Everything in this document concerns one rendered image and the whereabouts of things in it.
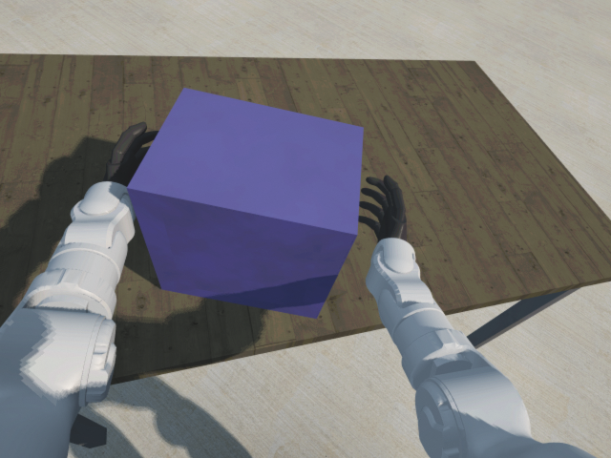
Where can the right robot upper arm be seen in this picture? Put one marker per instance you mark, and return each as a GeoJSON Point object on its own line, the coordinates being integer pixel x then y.
{"type": "Point", "coordinates": [476, 413]}

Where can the table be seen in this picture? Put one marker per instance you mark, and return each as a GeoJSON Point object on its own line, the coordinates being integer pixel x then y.
{"type": "Point", "coordinates": [493, 216]}

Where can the carton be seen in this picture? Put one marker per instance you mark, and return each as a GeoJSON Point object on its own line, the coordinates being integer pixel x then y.
{"type": "Point", "coordinates": [245, 203]}

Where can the right robot forearm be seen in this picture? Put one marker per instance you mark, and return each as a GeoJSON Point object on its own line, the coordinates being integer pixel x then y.
{"type": "Point", "coordinates": [426, 340]}

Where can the robot left hand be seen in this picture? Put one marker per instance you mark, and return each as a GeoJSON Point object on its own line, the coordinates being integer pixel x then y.
{"type": "Point", "coordinates": [127, 154]}

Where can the left robot upper arm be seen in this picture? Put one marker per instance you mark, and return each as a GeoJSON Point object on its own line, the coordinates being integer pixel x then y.
{"type": "Point", "coordinates": [52, 363]}

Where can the robot right hand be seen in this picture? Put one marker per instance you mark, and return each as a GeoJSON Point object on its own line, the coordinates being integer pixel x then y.
{"type": "Point", "coordinates": [392, 218]}

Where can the left robot forearm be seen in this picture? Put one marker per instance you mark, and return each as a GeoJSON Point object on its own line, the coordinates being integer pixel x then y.
{"type": "Point", "coordinates": [86, 265]}

